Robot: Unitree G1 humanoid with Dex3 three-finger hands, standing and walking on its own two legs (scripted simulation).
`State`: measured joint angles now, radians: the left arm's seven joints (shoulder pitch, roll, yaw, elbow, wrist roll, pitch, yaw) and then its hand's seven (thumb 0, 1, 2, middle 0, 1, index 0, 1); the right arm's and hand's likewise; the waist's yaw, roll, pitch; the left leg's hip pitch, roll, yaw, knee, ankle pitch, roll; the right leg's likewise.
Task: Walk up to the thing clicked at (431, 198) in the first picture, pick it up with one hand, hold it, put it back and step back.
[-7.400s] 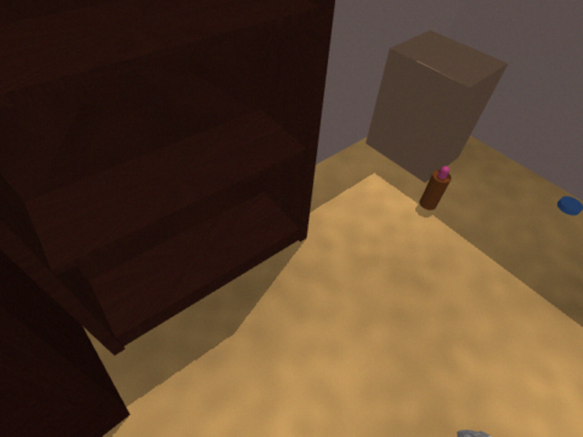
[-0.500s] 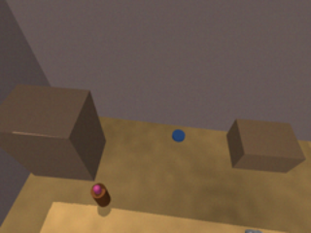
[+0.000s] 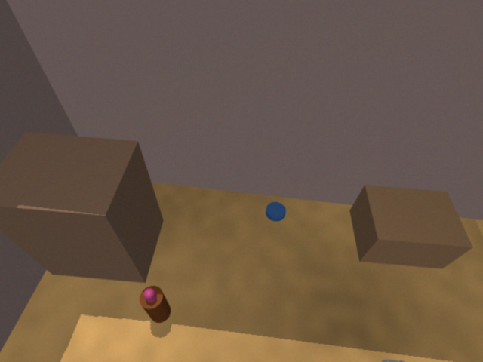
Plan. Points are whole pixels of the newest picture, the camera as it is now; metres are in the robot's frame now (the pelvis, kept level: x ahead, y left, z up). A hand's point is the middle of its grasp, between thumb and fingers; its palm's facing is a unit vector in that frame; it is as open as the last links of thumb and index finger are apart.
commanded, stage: stand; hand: left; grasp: from the side
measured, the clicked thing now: (154, 302) +0.40 +0.29 -0.66
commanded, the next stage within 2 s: go down in 0.16 s
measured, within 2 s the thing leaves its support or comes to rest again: neither
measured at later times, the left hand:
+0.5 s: hand (100, 355) +0.16 +0.26 -0.17, palm faces +0.06 -0.94 -0.32, open 11.0 cm
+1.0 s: hand (85, 360) +0.16 +0.30 -0.21, palm faces +0.13 -0.93 -0.34, open 17.4 cm
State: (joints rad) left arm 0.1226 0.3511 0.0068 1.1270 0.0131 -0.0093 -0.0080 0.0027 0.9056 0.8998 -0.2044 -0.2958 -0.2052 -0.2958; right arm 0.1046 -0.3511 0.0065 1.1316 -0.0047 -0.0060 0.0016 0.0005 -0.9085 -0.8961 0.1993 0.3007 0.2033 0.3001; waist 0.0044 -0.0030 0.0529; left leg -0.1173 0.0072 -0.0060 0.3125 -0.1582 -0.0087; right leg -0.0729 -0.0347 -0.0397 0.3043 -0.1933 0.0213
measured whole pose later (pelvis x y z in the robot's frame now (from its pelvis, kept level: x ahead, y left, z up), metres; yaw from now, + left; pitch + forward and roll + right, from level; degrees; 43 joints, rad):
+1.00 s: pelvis +0.00 +0.01 -0.09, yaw -1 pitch +17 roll -2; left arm 0.21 0.37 0.32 0.54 0.01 0.15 -0.10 -0.01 -0.54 0.02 -0.10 -0.02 -0.10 -0.02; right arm 0.19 -0.24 -0.02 0.58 0.02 -0.10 -0.05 0.01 -0.90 -0.89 0.20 0.30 0.20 0.30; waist -0.01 -0.01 -0.10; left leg -0.88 0.03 -0.02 1.10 -0.51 0.00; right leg -0.82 -0.02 -0.03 1.05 -0.53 0.03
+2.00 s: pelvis -0.08 +0.00 -0.33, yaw -6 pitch +33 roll -7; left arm -0.34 0.84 0.94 1.05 -0.20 -0.35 -0.60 -0.02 -0.58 0.05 -0.08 -0.08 -0.08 -0.09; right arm 0.08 -0.35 0.06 0.68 -0.04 -0.20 -0.09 0.00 -0.91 -0.90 0.20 0.30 0.21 0.30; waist 0.01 -0.05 -0.11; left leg -1.94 0.05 -0.12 2.02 -0.67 -0.02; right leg -1.85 0.01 -0.08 1.96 -0.70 0.01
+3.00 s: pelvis -0.10 +0.01 -0.39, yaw -8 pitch +31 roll -8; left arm -0.49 1.04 1.07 1.16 -0.19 -0.34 -0.67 -0.02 -0.60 0.10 -0.07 -0.10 -0.06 -0.11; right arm 0.06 -0.38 0.11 0.68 -0.07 -0.19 -0.08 0.00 -0.92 -0.91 0.20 0.30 0.21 0.30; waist -0.01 -0.07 -0.05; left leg -2.11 0.04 -0.15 2.23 -0.67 -0.01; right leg -2.01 0.02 -0.10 2.15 -0.70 0.02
